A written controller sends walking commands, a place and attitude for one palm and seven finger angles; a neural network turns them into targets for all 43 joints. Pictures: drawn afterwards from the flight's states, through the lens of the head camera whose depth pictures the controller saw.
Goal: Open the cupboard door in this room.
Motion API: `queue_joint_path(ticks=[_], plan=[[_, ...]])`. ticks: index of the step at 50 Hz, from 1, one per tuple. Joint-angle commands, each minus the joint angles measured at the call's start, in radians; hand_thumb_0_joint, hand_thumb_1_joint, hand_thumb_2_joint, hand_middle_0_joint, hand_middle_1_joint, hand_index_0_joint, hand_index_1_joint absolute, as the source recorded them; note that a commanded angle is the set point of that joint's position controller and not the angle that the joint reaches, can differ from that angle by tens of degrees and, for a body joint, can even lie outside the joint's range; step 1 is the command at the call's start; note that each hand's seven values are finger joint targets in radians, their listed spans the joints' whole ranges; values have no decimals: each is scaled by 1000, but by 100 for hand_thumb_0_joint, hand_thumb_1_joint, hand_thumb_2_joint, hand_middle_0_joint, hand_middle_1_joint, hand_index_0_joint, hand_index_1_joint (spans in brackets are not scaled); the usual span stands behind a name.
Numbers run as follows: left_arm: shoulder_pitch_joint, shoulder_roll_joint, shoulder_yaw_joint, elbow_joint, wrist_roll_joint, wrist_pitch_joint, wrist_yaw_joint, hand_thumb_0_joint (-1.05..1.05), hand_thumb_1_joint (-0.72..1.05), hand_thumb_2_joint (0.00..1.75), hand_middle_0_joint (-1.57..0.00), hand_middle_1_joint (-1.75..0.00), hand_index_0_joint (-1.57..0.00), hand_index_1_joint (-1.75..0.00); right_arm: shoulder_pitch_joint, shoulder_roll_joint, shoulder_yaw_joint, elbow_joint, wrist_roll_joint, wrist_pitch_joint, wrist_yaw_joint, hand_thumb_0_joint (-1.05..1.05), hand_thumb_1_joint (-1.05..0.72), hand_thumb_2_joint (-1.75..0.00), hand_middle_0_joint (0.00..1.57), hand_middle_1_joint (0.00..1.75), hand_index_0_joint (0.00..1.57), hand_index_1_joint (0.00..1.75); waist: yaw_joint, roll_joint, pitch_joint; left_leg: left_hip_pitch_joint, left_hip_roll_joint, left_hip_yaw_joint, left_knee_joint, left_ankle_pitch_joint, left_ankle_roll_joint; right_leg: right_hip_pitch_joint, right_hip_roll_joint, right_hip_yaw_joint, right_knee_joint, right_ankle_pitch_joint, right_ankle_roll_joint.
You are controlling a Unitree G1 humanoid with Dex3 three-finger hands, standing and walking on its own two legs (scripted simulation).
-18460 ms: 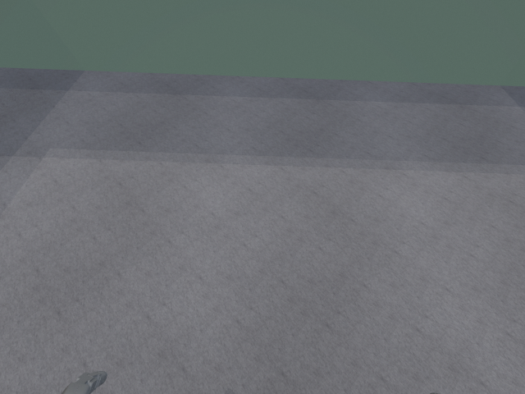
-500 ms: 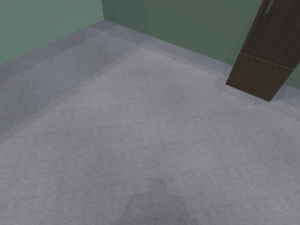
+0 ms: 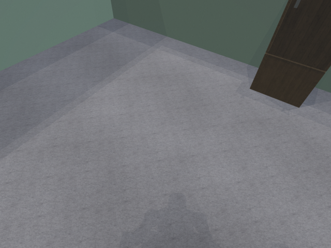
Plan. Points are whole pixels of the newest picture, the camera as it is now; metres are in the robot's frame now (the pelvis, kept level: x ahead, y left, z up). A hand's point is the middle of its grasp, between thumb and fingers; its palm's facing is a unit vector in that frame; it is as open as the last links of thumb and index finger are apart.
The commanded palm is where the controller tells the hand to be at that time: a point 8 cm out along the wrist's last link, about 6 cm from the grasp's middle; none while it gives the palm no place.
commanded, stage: turn or walk to find it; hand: left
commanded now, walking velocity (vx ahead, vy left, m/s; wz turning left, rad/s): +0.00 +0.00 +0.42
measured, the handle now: out of the picture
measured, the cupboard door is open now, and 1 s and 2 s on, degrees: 0 0 0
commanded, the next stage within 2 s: none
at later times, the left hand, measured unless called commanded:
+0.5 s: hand out of the picture +0.01 +0.22 -0.18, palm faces +0.21 -0.95 -0.21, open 7.4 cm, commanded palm none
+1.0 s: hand out of the picture -0.03 +0.13 -0.15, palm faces +0.44 -0.85 -0.29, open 7.4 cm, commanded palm none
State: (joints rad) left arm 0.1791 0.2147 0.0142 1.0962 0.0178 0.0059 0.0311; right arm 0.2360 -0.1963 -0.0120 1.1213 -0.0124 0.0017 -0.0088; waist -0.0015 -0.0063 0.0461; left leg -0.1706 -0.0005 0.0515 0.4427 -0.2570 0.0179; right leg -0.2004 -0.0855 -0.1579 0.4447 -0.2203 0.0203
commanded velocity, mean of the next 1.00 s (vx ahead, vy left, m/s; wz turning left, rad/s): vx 0.00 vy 0.00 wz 0.42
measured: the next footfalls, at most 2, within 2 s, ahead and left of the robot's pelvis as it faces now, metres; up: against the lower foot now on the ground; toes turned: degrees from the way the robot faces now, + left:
right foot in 0.82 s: +0.06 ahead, -0.15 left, +0.00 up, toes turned +19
left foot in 1.34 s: -0.10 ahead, +0.04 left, +0.00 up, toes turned +41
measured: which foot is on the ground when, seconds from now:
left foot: down 0.00-0.82, up 0.84-1.00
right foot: down 0.00-0.32, up 0.34-0.80, down 0.82-1.00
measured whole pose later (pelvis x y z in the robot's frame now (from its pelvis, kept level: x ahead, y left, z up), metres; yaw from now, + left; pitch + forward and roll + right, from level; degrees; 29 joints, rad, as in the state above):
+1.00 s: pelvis -0.01 -0.08 +0.00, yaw +27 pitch +0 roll +3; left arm 0.20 0.17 0.03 0.94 0.02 0.02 0.03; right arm 0.22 -0.26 -0.10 0.99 -0.03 0.07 0.02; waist -0.03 0.04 0.06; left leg -0.52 -0.03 -0.05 1.15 -0.36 -0.04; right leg -0.22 -0.07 -0.11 0.51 -0.28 -0.03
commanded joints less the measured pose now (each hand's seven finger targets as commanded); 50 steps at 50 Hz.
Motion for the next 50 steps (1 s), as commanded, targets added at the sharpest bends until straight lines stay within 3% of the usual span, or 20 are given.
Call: queue_joint_path(ticks=[1,7,11,14,15,16,17,19,24,28,33,37,39,40,41,42,43,44,46,50], plan=[[68,112,22,-32,-6,-8,6,0,90,90,-20,-30,-20,-30,42,-112,-26,-54,1,-12,-10,0,-90,-90,20,30,20,30,15,16,-36,-108,130,-115,-58,250,1,97,-87,69,-2,166,-9],[80,150,49,-68,-1,1,8,0,90,90,-20,-30,-20,-30,33,-94,-41,-100,1,7,-5,0,-90,-90,20,30,20,30,19,-97,-35,-209,73,-54,118,141,-15,87,-200,108,-37,116,-71],[42,168,66,-108,10,0,10,0,90,90,-20,-30,-20,-30,17,-77,-55,-134,-4,24,-2,0,-90,-90,20,30,20,30,13,-170,-24,-220,71,3,346,-172,-39,-2,-332,137,-90,130,-157],[10,165,69,-132,13,4,4,0,90,90,-20,-30,-20,-30,30,-73,-58,-150,-2,21,9,0,-90,-90,20,30,20,30,-10,-87,-21,-136,96,15,226,-117,-36,-87,-307,49,11,116,-113],[0,150,70,-145,7,11,0,0,90,90,-20,-30,-20,-30,76,-97,-61,-149,-4,11,11,0,-90,-90,20,30,20,30,-36,26,-45,-74,144,-92,68,43,-6,-148,-228,-8,138,22,-52],[2,91,60,-169,-5,20,-7,0,90,90,-20,-30,-20,-30,99,-173,-75,-154,-11,1,8,0,-90,-90,20,30,20,30,-44,285,-24,-52,285,-384,-101,162,71,-272,-67,-68,342,-186,34],[-69,80,50,-200,0,22,-7,0,90,90,-20,-30,-20,-30,134,-220,-88,-145,-16,-2,-1,0,-90,-90,20,30,20,30,-73,329,-3,-57,387,-518,-207,215,152,-331,-2,14,545,-381,42],[-56,86,58,-183,6,33,-6,0,90,90,-20,-30,-20,-30,91,-205,-86,-144,-11,-5,-17,0,-90,-90,20,30,20,30,-44,243,-26,-38,347,-471,-201,158,149,-388,-24,139,677,-302,28],[-22,81,54,-157,3,18,-17,0,90,90,-20,-30,-20,-30,54,-175,-78,-164,-6,-17,-23,0,-90,-90,20,30,20,30,-18,86,-128,100,242,-318,-112,370,141,-389,4,157,691,-165,57],[-53,78,52,-177,0,17,-14,0,90,90,-20,-30,-20,-30,89,-177,-83,-157,-6,-15,-21,0,-90,-90,20,30,20,30,-35,116,-142,162,230,-325,-93,479,150,-386,15,160,616,-174,74],[-94,75,48,-207,-7,22,-10,0,90,90,-20,-30,-20,-30,68,-190,-95,-170,-13,3,-13,0,-90,-90,20,30,20,30,-48,181,-91,59,227,-379,-96,401,165,-289,34,155,449,-234,68],[-26,81,49,-199,-12,16,-8,0,90,90,-20,-30,-20,-30,15,-202,-102,-196,-16,14,-5,0,-90,-90,20,30,20,30,-19,196,-85,-71,193,-406,-73,334,142,-112,68,130,237,-186,50],[66,94,56,-179,-13,7,-6,0,90,90,-20,-30,-20,-30,-20,-198,-105,-213,-10,18,-2,0,-90,-90,20,30,20,30,28,154,-113,-175,149,-380,-12,221,96,62,63,115,24,-18,47],[94,135,65,-176,-6,-2,-3,0,90,90,-20,-30,-20,-30,-13,-159,-102,-218,-3,19,2,0,-90,-90,20,30,20,30,38,34,-118,-286,85,-332,67,81,45,181,-8,169,-89,12,33],[105,221,81,-186,11,-11,5,0,90,90,-20,-30,-20,-30,-1,-97,-92,-237,3,19,6,0,-90,-90,20,30,20,30,44,-236,-114,-444,-41,-170,279,-163,-30,234,-257,436,-179,-86,-48],[74,252,83,-210,6,-6,5,0,90,90,-20,-30,-20,-30,-37,-114,-99,-258,-5,26,3,0,-90,-90,20,30,20,30,49,-301,-58,-443,-65,-125,492,-319,-46,68,-401,556,-221,-36,-140],[28,216,81,-229,1,-5,8,0,90,90,-20,-30,-20,-30,-41,-142,-105,-247,-14,37,7,0,-90,-90,20,30,20,30,27,-206,-23,-411,-25,-164,619,-281,-39,-37,-374,495,-230,-77,-166],[-24,189,80,-239,-1,-10,9,0,90,90,-20,-30,-20,-30,-23,-136,-106,-226,-16,49,11,0,-90,-90,20,30,20,30,0,-235,21,-409,-7,-168,694,-234,-38,-101,-324,446,-243,-137,-144],[-65,134,59,-247,-3,-15,1,0,90,90,-20,-30,-20,-30,16,-121,-103,-189,-16,53,20,0,-90,-90,20,30,20,30,-36,-149,55,-395,5,-130,775,-120,-54,-103,-219,283,-193,-13,-105],[45,120,52,-220,-3,-26,0,0,90,90,-20,-30,-20,-30,10,-113,-92,-180,-10,55,22,0,-90,-90,20,30,20,30,-7,-168,-8,-398,15,-100,775,-66,-85,29,-197,186,-136,232,-100]])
